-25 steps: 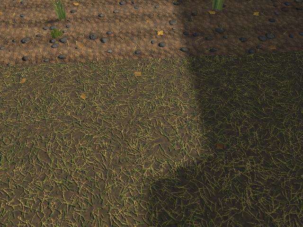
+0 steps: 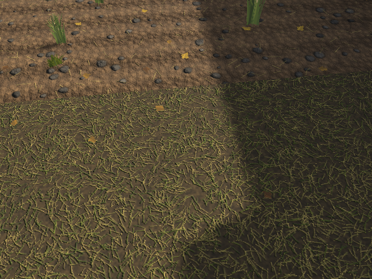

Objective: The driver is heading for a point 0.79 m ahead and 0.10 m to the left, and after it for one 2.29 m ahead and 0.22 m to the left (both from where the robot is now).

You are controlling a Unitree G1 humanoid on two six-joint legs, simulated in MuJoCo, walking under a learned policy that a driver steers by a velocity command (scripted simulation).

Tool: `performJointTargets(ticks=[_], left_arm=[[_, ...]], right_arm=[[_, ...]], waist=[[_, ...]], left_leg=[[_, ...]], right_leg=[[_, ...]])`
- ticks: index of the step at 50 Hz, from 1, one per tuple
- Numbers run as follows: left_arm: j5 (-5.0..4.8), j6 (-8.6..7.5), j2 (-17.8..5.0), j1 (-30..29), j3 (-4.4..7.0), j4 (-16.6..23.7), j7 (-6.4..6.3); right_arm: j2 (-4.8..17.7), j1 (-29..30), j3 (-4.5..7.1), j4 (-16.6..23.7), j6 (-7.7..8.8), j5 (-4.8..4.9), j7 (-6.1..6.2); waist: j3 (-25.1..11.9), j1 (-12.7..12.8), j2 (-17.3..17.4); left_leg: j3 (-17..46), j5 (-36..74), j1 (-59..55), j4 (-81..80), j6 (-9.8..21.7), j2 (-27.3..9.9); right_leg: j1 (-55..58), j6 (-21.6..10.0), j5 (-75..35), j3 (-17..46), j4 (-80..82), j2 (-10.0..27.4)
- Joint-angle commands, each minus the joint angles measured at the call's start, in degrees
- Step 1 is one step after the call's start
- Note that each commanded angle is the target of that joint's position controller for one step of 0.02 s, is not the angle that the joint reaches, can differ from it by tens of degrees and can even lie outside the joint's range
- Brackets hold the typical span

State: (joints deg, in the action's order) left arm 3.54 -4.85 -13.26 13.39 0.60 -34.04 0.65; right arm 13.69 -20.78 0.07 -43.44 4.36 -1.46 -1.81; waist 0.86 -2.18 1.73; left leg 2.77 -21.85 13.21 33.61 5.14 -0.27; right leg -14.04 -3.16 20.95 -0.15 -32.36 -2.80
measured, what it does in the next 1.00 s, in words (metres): goes down: left foot 0.15 m lower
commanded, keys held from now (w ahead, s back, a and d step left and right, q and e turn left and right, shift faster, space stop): w+q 0.44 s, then w+e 0.56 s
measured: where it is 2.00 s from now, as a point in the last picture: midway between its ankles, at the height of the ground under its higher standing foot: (160, 167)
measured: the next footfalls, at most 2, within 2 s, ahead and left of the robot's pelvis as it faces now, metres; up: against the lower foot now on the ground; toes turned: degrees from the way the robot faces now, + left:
left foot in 0.50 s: +0.39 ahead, +0.25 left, -0.15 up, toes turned +18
right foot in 1.04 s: +0.72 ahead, +0.08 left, -0.15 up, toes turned +2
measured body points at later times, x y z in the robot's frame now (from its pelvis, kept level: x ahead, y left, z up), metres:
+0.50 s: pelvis +0.26 +0.11 -0.12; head +0.28 +0.13 +0.33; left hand +0.04 +0.28 -0.24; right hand +0.55 +0.00 -0.19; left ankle +0.38 +0.24 -0.84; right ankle -0.01 -0.10 -0.71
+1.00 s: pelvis +0.53 +0.17 -0.16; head +0.55 +0.16 +0.29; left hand +0.72 +0.42 -0.24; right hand +0.56 -0.11 -0.30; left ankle +0.36 +0.24 -0.88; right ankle +0.69 +0.07 -0.86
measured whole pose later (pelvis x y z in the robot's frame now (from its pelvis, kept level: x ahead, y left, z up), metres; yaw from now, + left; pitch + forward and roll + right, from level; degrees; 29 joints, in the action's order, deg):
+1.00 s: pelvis +0.53 +0.17 -0.16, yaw +6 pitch +3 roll +2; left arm -1.2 -2.2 -13.1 2.6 3.1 -40.4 2.2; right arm 14.8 -18.2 4.1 -56.4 3.2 0.6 1.1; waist -0.7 -3.8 -1.5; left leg -12.1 -24.2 -2.9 18.5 0.1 1.3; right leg -36.0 -4.7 4.1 -0.7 -37.7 2.9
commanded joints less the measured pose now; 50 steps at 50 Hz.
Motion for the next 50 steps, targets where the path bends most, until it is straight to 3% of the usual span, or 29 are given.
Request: performJointTargets(ticks=[1,2,3,4,6,7,9,11,14,16,18,19,20,21,23,24,25,26,27,28,29,30,32,33,35,39,45,48,50], left_arm=[[-0.24,-2.32,-6.56,10.67,2.48,2.17,-1.55],[-0.13,-2.86,-11.25,19.62,3.81,0.17,-2.25],[-0.22,-2.78,-10.19,21.78,3.24,-0.85,-1.88],[-0.19,-2.58,-7.54,18.52,2.38,-1.63,-1.42],[-0.66,-2.31,-2.11,13.27,0.3,-1.99,-1.37],[-0.63,-1.96,-1.73,12.16,0.01,-2.52,-2.06],[-0.51,-1.57,-4.69,12.55,0.68,-3.28,-3.09],[2.95,-1.18,-4.98,13.98,0.17,-4.75,-3.19],[0.71,-2.36,-2.74,24.35,-1.33,-11.19,-3.3],[1.08,-2.35,-3.39,24.99,-1.67,-13.17,-2.61],[3.13,-1.57,-4.17,23.22,-2.33,-14.21,-0.24],[2.48,-1.74,-4.95,21.3,-2.35,-14.98,0.27],[-7.74,-0.61,-10.41,14.56,1.89,-14.1,-1.21],[-7.73,0.13,-12.74,15.4,2.24,-14.6,-1.9],[-5.45,1.83,-10.73,21.08,2.12,-16.98,-2.85],[-4.58,2.47,-9.74,19.53,2.04,-17.45,-2.73],[-4.66,2.39,-9.56,18.32,2.15,-17.78,-2.1],[-3.83,1.02,-2.69,24.68,1.47,-17.9,-1.27],[-6.76,-1.47,-4.81,29.74,1.07,-16.84,-0.45],[-8.32,-2.23,-8.05,24.55,2.18,-14.52,-0.6],[-9.3,-1.99,-5.96,19.28,1.84,-11.01,-1.76],[-8.27,-0.91,-6.02,13.64,1.84,-10.54,-3.63],[-6.01,1.59,-5.14,14.4,2.01,-11.52,-4.71],[-5.27,2.49,-3.97,13.72,2.62,-12.33,-4.27],[-5.02,2.31,-3.85,10.47,3.36,-11.58,-3.7],[-4.5,1.29,-3.02,0.52,3.33,-9.27,-1.84],[-4.91,1.92,-2.45,-12.86,2.92,-4.15,0.43],[-4.82,1.85,-2.46,-16.49,2.91,-1.69,1.79],[-4.52,2.1,-4.04,-13.54,3.8,-1.27,2.29]], right_arm=[[8.74,10.93,3.38,8.09,1.45,-1.47,-0.23],[4.61,11.71,2.45,9.37,1.99,-2.37,-1.45],[2.97,10.6,2.1,8.35,3.19,-2.9,-2.04],[3.92,9.43,2.57,7.24,3.26,-2.36,-1.34],[3.98,10.96,2.78,7.2,2.46,-3.72,-0.47],[2.37,12.3,2.29,7.27,1.9,-4.41,-0.91],[0.4,16.57,1.37,7.94,1.15,-2.85,-3.2],[0.3,12.95,1.04,6.37,1.8,-2.98,-5.11],[1.46,19.42,0.93,7.6,2.08,-3.69,-4.28],[0.54,23.24,-0.11,7.21,1.24,-2.3,-4.44],[0.78,23.8,-0.54,8.19,-0.47,-2.87,-4.75],[2.36,23.28,-0.28,8.35,-0.88,-3.39,-4.72],[5.67,30.23,2.11,9.96,-0.93,8.03,-4.32],[5.35,28.26,1.6,9.39,-0.68,7.95,-4.32],[4.7,18.98,2.4,4.94,-0.86,4.31,-4.79],[5.8,8.56,3.82,0.48,-1.39,4.16,-4.19],[8.88,-2.1,5.47,-3.8,-1.97,3.64,-2.87],[13.38,-6.26,5.42,-5.64,-1.69,1.26,-1.75],[13.68,-9.46,5.38,-4.92,-1.35,1.02,-1.21],[12.79,-11.66,5.88,-6.31,-2.27,1.85,-1.09],[13.83,-8.31,6.19,-8.72,-2.47,2.72,-0.6],[9.97,0.45,5.01,-6.31,-2.06,2.62,-0.25],[6.19,11.69,3.91,-4.43,0.99,1.06,-0.79],[4.97,12.87,3.44,-5.76,1.76,1.1,-1.06],[6.12,12.74,3.83,-7.05,2.49,0.33,-0.28],[6.91,8.13,4.45,-8.86,2.47,0.95,2.45],[8.39,1.43,5.39,-11.5,0.3,2.01,3.07],[9.77,1.28,5.86,-11.34,-1.02,2.06,3.08],[11.72,2.7,6.36,-10.48,-1.56,2.41,3.42]], waist=[[-1.01,8.8,-1.94],[-2.81,11.51,-11.55],[0.5,10.66,-10.01],[4.04,7.45,-3.94],[2.78,5.12,-4.28],[2.19,5.02,-4.91],[2.47,6.68,-4.89],[0.83,5.41,-4.32],[4.83,9.95,-4.74],[6.14,10.86,-3.06],[9.17,8.72,-5.75],[11.21,7.07,-4.29],[16.58,6.31,0.29],[12.96,5.83,1.3],[3.71,4.88,-0.8],[-1.27,-0.02,-2.32],[-4.55,-6.5,-0.13],[-12.38,-3.47,15.04],[-26.55,-5.09,15.22],[-31.74,-7.54,11.14],[-26.65,-3.46,5.9],[-16.54,-1.59,-3.59],[-7.91,4.74,-2.15],[-1.55,6.28,-2.37],[1.75,6.51,2.18],[0.36,3.21,1.25],[3.36,-1.59,-2.03],[3.25,-1.85,-0.66],[-0.74,0.96,2.19]], left_leg=[[9.3,4.85,19.53,1.3,7.97,-3.08],[2.12,-0.68,32.84,21.35,2.02,4.33],[5.34,-11.69,41.71,31.64,0.53,2.04],[6.4,-9.67,42.34,37.27,-0.26,-0.87],[2.75,-2.27,38.06,33.53,-1.23,-3.77],[0.65,1.27,34.87,30.88,-1.73,-4.38],[-4.06,6.73,29.46,22.94,-3.87,-3.91],[-1.58,19.52,28.12,26.57,-2.47,-4.33],[2.23,37.52,46.06,10.63,-3.21,-7.91],[-3.26,48.83,33.58,-2.44,-2.74,-7.11],[-5.16,47.95,14.88,3.3,-1.55,-5.98],[-4.05,43.48,14.94,3.2,-0.96,-6.75],[1.51,40.82,20.46,-0.96,-0.65,-3.32],[-0.33,41.49,21.35,-4.29,-0.55,-2.2],[-1.25,45.92,11.1,-7.84,0.29,-1.95],[-3.39,45.14,-2.22,-8.59,0.67,-0.44],[-3.59,49.35,-19.69,-11.8,2.05,-1.56],[4.96,74.72,-45.21,7.75,6.03,-10.92],[16.22,78.57,-53.8,14.84,13.12,-18.54],[21.7,56.45,-51.02,5.22,17.35,-21.35],[29.59,28.94,-40.98,-6.82,17.94,-24.15],[29.63,10.33,-25.55,-16.03,14.99,-23.36],[30.81,9.39,-0.84,-19.12,13.48,-25.95],[20.19,15.83,9.3,-19.92,10.38,-20.67],[9.74,22.29,13.11,-21.52,8.52,-15.2],[-1.41,33.4,4.25,-22.15,5.67,-11.81],[-5.21,28.99,-13.48,-22.5,4.34,-15.24],[-7.96,38.02,-18.73,-17.85,2.93,-15.8],[-10.83,57.2,-17.85,-9.99,1.63,-15.16]], right_leg=[[20.98,-7.14,0.13,8.07,4.71,5.21],[31.31,-17.87,-12.15,27.88,11.65,17.7],[29.09,-23.51,-15.15,37.22,17.21,28.34],[25.18,-21.08,-15.56,31.93,17.16,29.27],[20.56,-13.8,-14.55,17.83,17.86,21.97],[18.41,-11.39,-15.23,12.47,18.24,18.83],[14.44,-9.3,-18.23,5.12,20.81,15.56],[12.6,-8.2,-20.26,2.54,16.54,15.44],[27.7,-7.86,-13.9,3.99,11.68,17.83],[16.19,-5.96,-9.04,-2.99,10.96,13.28],[-1.59,-6.76,-2.73,-3.9,14.27,14.31],[-0.89,-6.73,-3.53,-3.88,13.92,15.06],[-1.35,-3.95,-10.63,-4.06,7.69,15.83],[6.34,-2.52,-19.6,-6.23,2.29,16.62],[13.46,-0.69,-29.38,-7.71,-12.48,16.61],[9.74,-0.51,-32.71,-7.63,-24.98,15.47],[-1.11,1.96,-25.74,-8.81,-43.21,11.55],[-27.36,4.87,28.04,-5.41,-73.9,4.57],[-33.82,4.11,26.54,12.84,-79.33,2.63],[-35.46,4.85,24.5,14.07,-76.68,3.76],[-39.61,5.64,18.45,8.44,-75.48,5.55],[-39.31,4.83,8.09,4.53,-71.24,8.11],[-29.38,3.27,-5.12,9.06,-60.99,12.17],[-24.61,3.87,-7.52,10.04,-52.05,12.69],[-21.98,4.65,-10.87,10.32,-40.04,12.33],[-22.58,2.85,-25.31,7.81,-19.61,10.1],[-31.16,0.1,-25.21,4.16,-8.2,8.31],[-30.55,-1.59,-16.68,-0.66,-5.22,6.48],[-19.95,-3.4,-9.97,-5.25,-4.73,2.49]])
